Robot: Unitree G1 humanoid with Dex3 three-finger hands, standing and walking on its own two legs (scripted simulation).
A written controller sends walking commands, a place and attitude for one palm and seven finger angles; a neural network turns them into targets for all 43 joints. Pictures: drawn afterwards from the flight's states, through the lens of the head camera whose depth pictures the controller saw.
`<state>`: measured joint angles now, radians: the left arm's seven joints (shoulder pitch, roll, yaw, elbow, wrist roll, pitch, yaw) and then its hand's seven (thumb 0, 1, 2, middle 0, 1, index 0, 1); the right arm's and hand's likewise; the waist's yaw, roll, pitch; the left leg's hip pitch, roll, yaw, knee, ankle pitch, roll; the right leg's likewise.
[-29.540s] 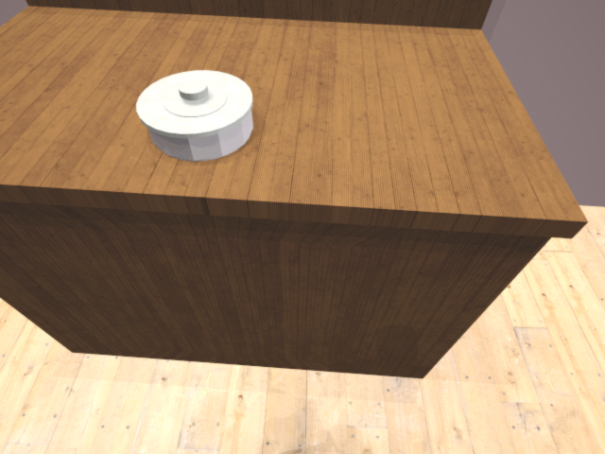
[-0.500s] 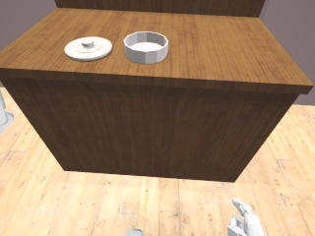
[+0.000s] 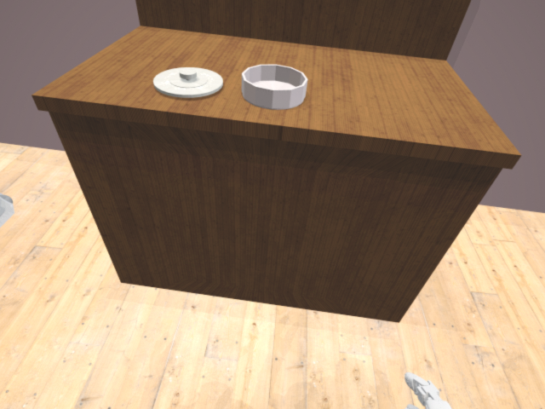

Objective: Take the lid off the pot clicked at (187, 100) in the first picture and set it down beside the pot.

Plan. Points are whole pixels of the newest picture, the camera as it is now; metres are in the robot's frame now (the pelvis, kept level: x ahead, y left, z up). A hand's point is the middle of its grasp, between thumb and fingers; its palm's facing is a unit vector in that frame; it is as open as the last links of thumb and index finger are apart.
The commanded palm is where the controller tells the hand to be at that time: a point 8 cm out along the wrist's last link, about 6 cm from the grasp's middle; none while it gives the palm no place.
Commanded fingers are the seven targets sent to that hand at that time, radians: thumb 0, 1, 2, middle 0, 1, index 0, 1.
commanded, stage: stop stepping back and stand still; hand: left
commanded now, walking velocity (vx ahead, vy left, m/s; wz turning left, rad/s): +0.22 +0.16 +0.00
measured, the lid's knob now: (188, 73) +0.89 +0.29 +0.12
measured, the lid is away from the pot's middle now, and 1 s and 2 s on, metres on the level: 0.23 0.23 0.23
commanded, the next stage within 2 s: let the arm hang, fingers relaxed in 1.20 s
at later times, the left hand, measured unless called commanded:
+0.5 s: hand out of the picture +0.11 +0.15 -0.16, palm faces +0.05 -0.99 -0.13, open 7.3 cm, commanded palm none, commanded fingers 0.00 0.90 0.90 -0.20 -0.30 -0.20 -0.30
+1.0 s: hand out of the picture +0.14 +0.17 -0.15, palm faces +0.04 -0.97 -0.24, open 7.4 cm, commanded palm none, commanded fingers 0.00 0.90 0.90 -0.20 -0.30 -0.20 -0.30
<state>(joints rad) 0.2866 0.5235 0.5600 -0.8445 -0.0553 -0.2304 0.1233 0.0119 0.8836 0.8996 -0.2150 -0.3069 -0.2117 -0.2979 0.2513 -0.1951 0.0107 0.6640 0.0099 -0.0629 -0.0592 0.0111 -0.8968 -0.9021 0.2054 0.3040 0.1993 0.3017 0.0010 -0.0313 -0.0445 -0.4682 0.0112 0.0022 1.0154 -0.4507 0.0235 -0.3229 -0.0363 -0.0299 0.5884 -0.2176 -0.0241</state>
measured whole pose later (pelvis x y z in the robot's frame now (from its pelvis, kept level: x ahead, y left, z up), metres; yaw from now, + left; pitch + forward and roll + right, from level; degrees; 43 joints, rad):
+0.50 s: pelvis +0.01 -0.01 -0.01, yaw +3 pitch +0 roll -2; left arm 0.32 0.11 0.01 0.70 0.02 0.09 0.01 0.00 0.93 0.90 -0.20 -0.30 -0.20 -0.29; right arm 0.32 -0.26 -0.04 0.81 -0.02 0.05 0.01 0.01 -0.90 -0.90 0.20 0.30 0.20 0.30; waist -0.07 0.02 -0.03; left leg -0.50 0.04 0.01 1.03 -0.49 0.00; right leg -0.29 -0.03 -0.05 0.71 -0.42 0.02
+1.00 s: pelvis +0.08 -0.01 +0.01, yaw +2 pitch +1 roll +0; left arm 0.21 0.15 0.01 1.02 0.00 -0.01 0.04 0.00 0.91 0.90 -0.20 -0.30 -0.20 -0.29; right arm 0.30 -0.15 -0.03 1.05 0.00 0.03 -0.03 0.02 -0.94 -0.90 0.20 0.30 0.20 0.30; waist -0.04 0.05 0.01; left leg -0.21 0.03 0.06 0.51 -0.31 -0.02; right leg -0.15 0.00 -0.01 0.50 -0.37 -0.01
